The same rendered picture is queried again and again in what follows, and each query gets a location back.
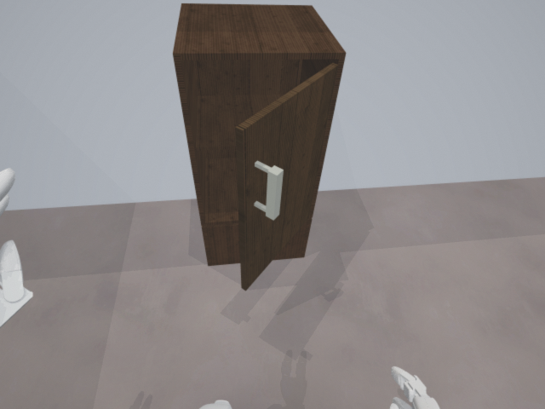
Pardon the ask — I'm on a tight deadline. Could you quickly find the handle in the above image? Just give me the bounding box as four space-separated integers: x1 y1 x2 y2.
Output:
254 161 284 220

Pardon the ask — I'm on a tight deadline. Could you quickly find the robot left shin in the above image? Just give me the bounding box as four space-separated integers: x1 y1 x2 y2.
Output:
215 400 231 407

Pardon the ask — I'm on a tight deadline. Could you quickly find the left robot hand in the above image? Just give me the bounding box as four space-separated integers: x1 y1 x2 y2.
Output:
0 168 33 328

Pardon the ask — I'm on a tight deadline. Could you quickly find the cupboard door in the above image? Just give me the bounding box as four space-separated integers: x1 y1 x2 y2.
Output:
235 63 339 291

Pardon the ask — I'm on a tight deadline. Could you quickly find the right robot hand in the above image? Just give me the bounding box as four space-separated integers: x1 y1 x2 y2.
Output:
390 366 440 409

